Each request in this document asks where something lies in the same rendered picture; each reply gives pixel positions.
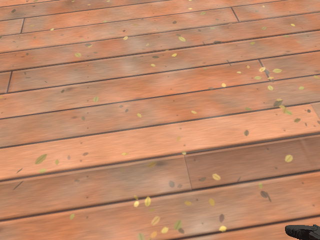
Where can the right robot hand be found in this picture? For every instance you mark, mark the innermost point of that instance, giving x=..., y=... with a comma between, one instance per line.
x=303, y=232

